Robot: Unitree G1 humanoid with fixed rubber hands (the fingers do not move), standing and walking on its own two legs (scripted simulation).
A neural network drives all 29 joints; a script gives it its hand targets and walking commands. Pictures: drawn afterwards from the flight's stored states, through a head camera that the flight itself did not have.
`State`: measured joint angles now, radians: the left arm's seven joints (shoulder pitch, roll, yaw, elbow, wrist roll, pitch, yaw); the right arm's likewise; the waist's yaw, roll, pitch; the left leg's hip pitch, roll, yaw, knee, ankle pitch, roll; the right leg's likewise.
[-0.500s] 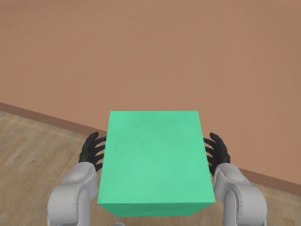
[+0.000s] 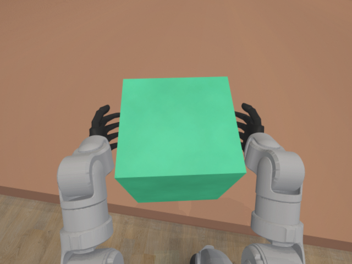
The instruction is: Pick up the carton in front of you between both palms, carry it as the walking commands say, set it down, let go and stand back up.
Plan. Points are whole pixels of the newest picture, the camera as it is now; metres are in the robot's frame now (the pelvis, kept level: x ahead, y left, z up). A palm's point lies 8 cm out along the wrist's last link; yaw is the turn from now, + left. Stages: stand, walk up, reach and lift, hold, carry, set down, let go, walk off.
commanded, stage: carry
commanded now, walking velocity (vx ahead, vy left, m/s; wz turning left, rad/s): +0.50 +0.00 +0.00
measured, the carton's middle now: (177, 147) +0.35 -0.01 +0.08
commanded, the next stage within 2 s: none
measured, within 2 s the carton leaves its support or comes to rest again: neither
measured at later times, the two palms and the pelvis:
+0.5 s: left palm (111, 62) +0.68 +0.18 +0.11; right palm (203, 59) +0.70 -0.12 +0.11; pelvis +0.34 +0.00 -0.01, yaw +0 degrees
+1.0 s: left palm out of the picture +1.09 +0.22 +0.30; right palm out of the picture +1.08 -0.08 +0.32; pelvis +0.73 +0.09 +0.14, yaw +1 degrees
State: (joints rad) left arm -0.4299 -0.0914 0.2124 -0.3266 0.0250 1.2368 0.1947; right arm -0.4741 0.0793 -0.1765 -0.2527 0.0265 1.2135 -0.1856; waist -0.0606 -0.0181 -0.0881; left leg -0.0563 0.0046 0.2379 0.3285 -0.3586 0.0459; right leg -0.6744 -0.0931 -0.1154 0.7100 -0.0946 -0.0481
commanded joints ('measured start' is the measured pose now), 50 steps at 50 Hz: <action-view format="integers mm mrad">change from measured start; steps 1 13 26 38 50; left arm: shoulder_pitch -558 -853 -698 -576 -733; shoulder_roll -562 -842 -707 -702 -589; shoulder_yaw -508 -630 -679 -504 -494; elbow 36 -7 -69 1 97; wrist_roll -153 -303 -349 -106 -116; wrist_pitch -27 -150 -129 -130 12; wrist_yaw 1 -71 -64 -48 -6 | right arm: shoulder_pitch -579 -724 -564 -699 -709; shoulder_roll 588 810 615 895 598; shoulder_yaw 526 502 508 778 465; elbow -20 13 -71 -155 52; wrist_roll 202 108 109 351 220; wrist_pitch -20 -120 -101 -130 10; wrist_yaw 19 29 11 104 69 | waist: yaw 7 99 183 -56 -14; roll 177 -27 -52 -12 207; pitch -139 -422 -190 -440 -206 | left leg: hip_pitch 137 -789 -1151 201 113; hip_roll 205 55 88 224 114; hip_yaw -86 -237 -50 -666 -192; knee -3 1089 1005 167 -36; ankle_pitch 547 -7 -216 480 1041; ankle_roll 94 26 52 183 71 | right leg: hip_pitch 52 856 977 -192 53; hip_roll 40 -215 -130 89 134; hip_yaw -57 385 166 158 -100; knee -104 -295 -421 867 -90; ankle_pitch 44 118 566 -249 187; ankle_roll -29 -188 -161 -75 -75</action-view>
